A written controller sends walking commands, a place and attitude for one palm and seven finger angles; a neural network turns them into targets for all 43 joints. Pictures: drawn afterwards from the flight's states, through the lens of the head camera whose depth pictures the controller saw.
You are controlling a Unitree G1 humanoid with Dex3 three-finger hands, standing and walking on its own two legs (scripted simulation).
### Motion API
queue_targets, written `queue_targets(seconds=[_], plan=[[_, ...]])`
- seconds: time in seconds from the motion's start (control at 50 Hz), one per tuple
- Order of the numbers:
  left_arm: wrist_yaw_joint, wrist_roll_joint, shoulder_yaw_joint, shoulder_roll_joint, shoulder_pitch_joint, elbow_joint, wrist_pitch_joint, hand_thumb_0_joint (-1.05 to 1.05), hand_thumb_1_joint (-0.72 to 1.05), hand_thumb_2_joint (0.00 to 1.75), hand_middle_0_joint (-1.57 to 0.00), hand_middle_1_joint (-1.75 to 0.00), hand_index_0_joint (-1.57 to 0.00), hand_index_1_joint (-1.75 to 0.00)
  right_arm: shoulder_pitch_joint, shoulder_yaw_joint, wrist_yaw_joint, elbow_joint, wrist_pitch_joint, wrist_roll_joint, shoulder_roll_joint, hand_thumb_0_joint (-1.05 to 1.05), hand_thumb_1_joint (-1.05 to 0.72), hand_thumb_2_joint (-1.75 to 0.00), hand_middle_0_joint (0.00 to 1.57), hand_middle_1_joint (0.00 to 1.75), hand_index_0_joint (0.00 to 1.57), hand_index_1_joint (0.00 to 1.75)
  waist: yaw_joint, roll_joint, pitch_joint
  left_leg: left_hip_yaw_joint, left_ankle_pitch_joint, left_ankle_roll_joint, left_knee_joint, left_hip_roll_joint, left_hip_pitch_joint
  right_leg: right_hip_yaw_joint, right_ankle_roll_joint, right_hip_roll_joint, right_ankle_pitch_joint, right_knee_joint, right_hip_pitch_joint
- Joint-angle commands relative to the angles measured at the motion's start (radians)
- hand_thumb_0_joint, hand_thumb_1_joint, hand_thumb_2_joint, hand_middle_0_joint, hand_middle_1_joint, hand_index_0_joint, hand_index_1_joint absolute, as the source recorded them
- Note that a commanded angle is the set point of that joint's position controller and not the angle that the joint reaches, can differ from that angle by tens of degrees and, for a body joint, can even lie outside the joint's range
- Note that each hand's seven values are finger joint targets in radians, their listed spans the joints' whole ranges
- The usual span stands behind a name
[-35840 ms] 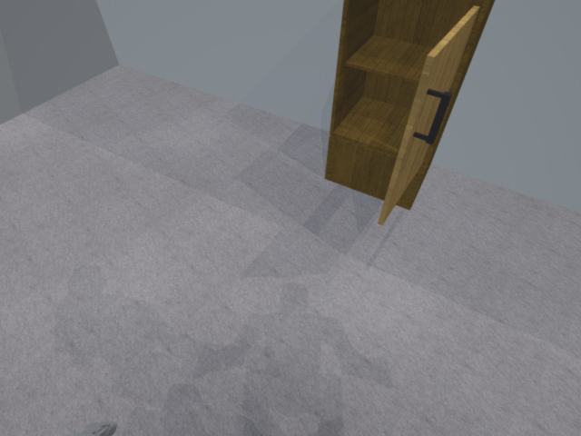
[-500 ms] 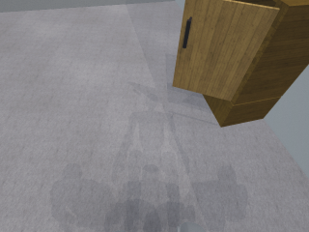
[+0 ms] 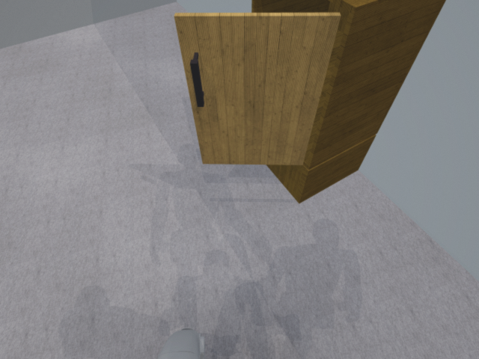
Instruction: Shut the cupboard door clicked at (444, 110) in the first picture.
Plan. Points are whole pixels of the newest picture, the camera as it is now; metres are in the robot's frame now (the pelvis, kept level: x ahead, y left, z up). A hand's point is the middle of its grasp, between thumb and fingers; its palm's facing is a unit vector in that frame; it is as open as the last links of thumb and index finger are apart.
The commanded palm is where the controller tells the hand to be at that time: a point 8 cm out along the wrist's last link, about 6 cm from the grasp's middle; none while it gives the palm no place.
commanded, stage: take the last steps up to it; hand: left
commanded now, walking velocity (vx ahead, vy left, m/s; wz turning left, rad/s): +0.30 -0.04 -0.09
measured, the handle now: (198, 80) +0.83 +0.15 -0.05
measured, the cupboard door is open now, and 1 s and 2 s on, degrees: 57 57 57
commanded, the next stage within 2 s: come to a stop and stand still in 0.78 s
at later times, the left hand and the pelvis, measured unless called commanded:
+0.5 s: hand (142, 279) +0.28 +0.23 -0.17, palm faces -0.10 -0.98 -0.18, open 7.4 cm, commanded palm none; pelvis +0.19 +0.05 +0.01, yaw -5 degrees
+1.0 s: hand (176, 242) +0.38 +0.17 -0.19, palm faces +0.03 -0.98 -0.18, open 7.2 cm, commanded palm none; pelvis +0.36 +0.00 -0.01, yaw -2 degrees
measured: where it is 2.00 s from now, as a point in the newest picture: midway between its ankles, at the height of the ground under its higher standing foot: (251, 316)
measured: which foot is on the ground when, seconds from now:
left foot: up 0.00-0.16, down 0.18-0.64, up 0.66-0.94, down 0.96-1.00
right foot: down 0.00-0.18, up 0.20-0.62, down 0.64-1.00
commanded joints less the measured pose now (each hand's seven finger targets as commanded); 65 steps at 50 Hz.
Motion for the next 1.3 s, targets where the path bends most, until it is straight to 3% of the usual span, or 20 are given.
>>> queue_targets(seconds=[0.0, 0.06, 0.12, 0.14, 0.16, 0.18, 0.26, 0.32, 0.52, 0.58, 0.6, 0.62, 0.64, 0.7, 0.76, 0.9, 0.98, 1.1, 1.22, 1.28], plan=[[0.004, 0.004, 0.048, 0.183, 0.03, -0.052, -0.034, 0.0, 0.9, 0.9, -0.2, -0.3, -0.2, -0.3, 0.063, -0.005, 0.002, -0.059, -0.01, 0.003, -0.047, 0.0, -0.9, -0.9, 0.2, 0.3, 0.2, 0.3, -0.002, -0.148, -0.126, 0.011, 0.062, -0.009, -0.152, -0.009, 0.007, 0.169, -0.137, -0.221, 0.262, -0.178, 0.073], [0.001, 0.006, 0.051, 0.192, 0.053, -0.033, -0.029, 0.0, 0.9, 0.9, -0.2, -0.3, -0.2, -0.3, 0.009, -0.003, 0.005, -0.078, -0.029, 0.007, -0.04, 0.0, -0.9, -0.9, 0.2, 0.3, 0.2, 0.3, 0.025, -0.142, -0.117, 0.026, 0.054, 0.009, -0.324, -0.038, 0.102, 0.204, -0.138, -0.232, 0.154, -0.167, 0.067], [0.0, -0.004, 0.048, 0.174, 0.031, -0.025, -0.017, 0.0, 0.9, 0.9, -0.2, -0.3, -0.2, -0.3, 0.112, -0.008, 0.0, -0.037, -0.049, 0.004, -0.071, 0.0, -0.9, -0.9, 0.2, 0.3, 0.2, 0.3, -0.025, -0.092, -0.108, 0.05, 0.134, 0.017, -0.543, -0.072, 0.358, 0.168, -0.09, -0.176, -0.022, -0.085, -0.041], [-0.002, -0.002, 0.041, 0.135, 0.047, -0.024, -0.013, 0.0, 0.9, 0.9, -0.2, -0.3, -0.2, -0.3, 0.196, -0.02, -0.004, -0.009, -0.058, 0.0, -0.126, 0.0, -0.9, -0.9, 0.2, 0.3, 0.2, 0.3, -0.055, 0.059, -0.129, -0.07, 0.065, 0.042, -0.636, -0.006, 0.499, 0.139, -0.059, -0.109, -0.106, 0.092, -0.143], [-0.01, -0.01, 0.026, 0.074, 0.097, -0.039, -0.011, 0.0, 0.9, 0.9, -0.2, -0.3, -0.2, -0.3, 0.3, -0.042, -0.011, 0.007, -0.062, -0.021, -0.233, 0.0, -0.9, -0.9, 0.2, 0.3, 0.2, 0.3, -0.078, 0.323, -0.158, -0.4, -0.032, 0.149, -0.756, 0.245, 0.632, 0.003, 0.0, 0.015, -0.318, 0.382, -0.336], [-0.012, -0.004, 0.019, 0.09, 0.044, -0.071, -0.021, 0.0, 0.9, 0.9, -0.2, -0.3, -0.2, -0.3, 0.34, -0.041, -0.019, 0.004, -0.044, -0.019, -0.254, 0.0, -0.9, -0.9, 0.2, 0.3, 0.2, 0.3, -0.097, 0.271, -0.115, -0.568, -0.094, 0.233, -0.851, 0.355, 0.572, 0.014, 0.011, 0.018, -0.396, 0.565, -0.406], [-0.026, 0.007, 0.028, 0.106, 0.045, -0.014, -0.014, 0.0, 0.9, 0.9, -0.2, -0.3, -0.2, -0.3, 0.18, 0.002, -0.026, -0.028, -0.062, -0.007, -0.112, 0.0, -0.9, -0.9, 0.2, 0.3, 0.2, 0.3, 0.003, 0.133, -0.092, -0.249, 0.169, 0.172, -0.852, 0.205, 0.417, 0.065, 0.034, -0.089, -0.128, 0.695, -0.358], [-0.025, 0.002, 0.018, 0.074, 0.046, 0.001, 0.0, 0.0, 0.9, 0.9, -0.2, -0.3, -0.2, -0.3, 0.223, 0.004, -0.03, 0.009, -0.071, 0.001, -0.097, 0.0, -0.9, -0.9, 0.2, 0.3, 0.2, 0.3, 0.009, 0.106, -0.114, -0.107, 0.417, 0.175, -0.836, 0.171, 0.466, 0.033, 0.054, -0.092, -0.063, 0.612, -0.328], [-0.028, 0.0, -0.004, 0.063, -0.125, -0.029, 0.0, 0.0, 0.9, 0.9, -0.2, -0.3, -0.2, -0.3, 0.31, -0.004, -0.027, 0.102, -0.053, -0.005, -0.086, 0.0, -0.9, -0.9, 0.2, 0.3, 0.2, 0.3, -0.028, 0.125, -0.014, -0.037, 0.453, 0.189, -0.806, 0.163, 0.463, -0.077, 0.028, -0.077, -0.01, 0.189, -0.193], [-0.02, 0.0, 0.013, 0.103, 0.056, 0.032, -0.014, 0.0, 0.9, 0.9, -0.2, -0.3, -0.2, -0.3, 0.273, -0.004, -0.025, 0.114, -0.048, 0.008, -0.082, 0.0, -0.9, -0.9, 0.2, 0.3, 0.2, 0.3, 0.073, 0.034, -0.098, 0.019, 0.476, 0.137, -0.6, 0.103, 0.35, -0.086, -0.002, -0.04, 0.074, 0.011, 0.167], [-0.009, 0.004, 0.029, 0.165, 0.182, 0.074, -0.024, 0.0, 0.9, 0.9, -0.2, -0.3, -0.2, -0.3, 0.262, 0.002, -0.016, 0.107, -0.053, 0.02, -0.055, 0.0, -0.9, -0.9, 0.2, 0.3, 0.2, 0.3, 0.127, -0.077, -0.174, 0.076, 0.358, 0.101, -0.41, 0.031, 0.18, 0.072, -0.06, -0.167, 0.047, -0.019, 0.396], [0.001, 0.001, 0.048, 0.239, 0.298, 0.111, -0.03, 0.0, 0.9, 0.9, -0.2, -0.3, -0.2, -0.3, 0.274, 0.01, -0.015, 0.085, -0.056, 0.027, -0.007, 0.0, -0.9, -0.9, 0.2, 0.3, 0.2, 0.3, 0.148, -0.258, -0.243, 0.147, -0.148, 0.061, -0.13, -0.099, -0.012, 0.352, -0.175, -0.393, 0.074, -0.116, 0.55], [0.013, -0.009, 0.05, 0.236, 0.293, 0.114, -0.028, 0.0, 0.9, 0.9, -0.2, -0.3, -0.2, -0.3, 0.22, -0.001, -0.019, 0.07, -0.044, 0.025, -0.033, 0.0, -0.9, -0.9, 0.2, 0.3, 0.2, 0.3, 0.148, -0.258, -0.218, 0.045, -0.321, 0.075, 0.06, -0.088, -0.052, 0.422, -0.222, -0.448, 0.135, -0.181, 0.462], [0.029, -0.005, 0.021, 0.127, 0.081, 0.054, -0.025, 0.0, 0.9, 0.9, -0.2, -0.3, -0.2, -0.3, 0.174, -0.005, -0.015, 0.073, -0.032, 0.012, -0.001, 0.0, -0.9, -0.9, 0.2, 0.3, 0.2, 0.3, 0.05, -0.095, -0.087, -0.042, -0.145, 0.068, 0.089, 0.006, -0.048, 0.196, -0.194, -0.375, 0.17, -0.206, 0.194], [0.028, 0.001, 0.007, 0.088, 0.034, 0.047, -0.038, 0.0, 0.9, 0.9, -0.2, -0.3, -0.2, -0.3, 0.245, 0.004, -0.006, 0.091, -0.01, 0.003, 0.059, 0.0, -0.9, -0.9, 0.2, 0.3, 0.2, 0.3, -0.015, -0.115, -0.074, 0.014, -0.068, 0.048, -0.089, -0.006, 0.083, 0.031, -0.142, -0.299, 0.251, -0.224, 0.043], [0.028, -0.014, -0.002, 0.072, 0.044, 0.07, -0.028, 0.0, 0.9, 0.9, -0.2, -0.3, -0.2, -0.3, 0.21, 0.021, -0.008, 0.092, -0.025, 0.002, 0.043, 0.0, -0.9, -0.9, 0.2, 0.3, 0.2, 0.3, -0.02, -0.088, -0.063, 0.044, 0.276, 0.045, -0.572, -0.053, 0.357, -0.025, -0.062, -0.209, 0.301, -0.077, 0.004], [0.052, -0.013, -0.027, 0.035, 0.143, 0.098, 0.012, 0.0, 0.9, 0.9, -0.2, -0.3, -0.2, -0.3, 0.134, 0.024, -0.039, 0.091, -0.022, 0.016, -0.074, 0.0, -0.9, -0.9, 0.2, 0.3, 0.2, 0.3, 0.029, 0.171, -0.088, -0.133, 0.877, 0.161, -0.629, 0.138, 0.398, -0.062, 0.063, -0.106, -0.025, -0.023, 0.056], [0.052, -0.006, -0.006, 0.101, 0.157, 0.077, 0.033, 0.0, 0.9, 0.9, -0.2, -0.3, -0.2, -0.3, 0.088, -0.016, -0.055, 0.055, 0.02, 0.023, -0.131, 0.0, -0.9, -0.9, 0.2, 0.3, 0.2, 0.3, 0.008, 0.053, -0.2, -0.082, 0.937, 0.15, -0.578, 0.122, 0.538, -0.042, 0.049, -0.122, 0.232, 0.044, 0.033], [0.041, -0.003, 0.01, 0.067, 0.145, 0.014, 0.065, 0.0, 0.9, 0.9, -0.2, -0.3, -0.2, -0.3, 0.025, -0.035, -0.055, 0.017, 0.034, 0.006, -0.161, 0.0, -0.9, -0.9, 0.2, 0.3, 0.2, 0.3, 0.022, 0.111, -0.201, -0.159, 0.772, 0.271, -0.666, 0.241, 0.47, 0.004, 0.05, -0.06, -0.308, 0.3, -0.081], [0.04, 0.007, 0.01, 0.075, 0.219, 0.031, 0.055, 0.0, 0.9, 0.9, -0.2, -0.3, -0.2, -0.3, -0.052, -0.025, -0.039, -0.006, 0.038, 0.014, -0.124, 0.0, -0.9, -0.9, 0.2, 0.3, 0.2, 0.3, 0.076, 0.012, -0.193, -0.071, 0.376, 0.17, -0.585, 0.114, 0.275, 0.032, 0.046, -0.081, 0.015, -0.004, 0.106]])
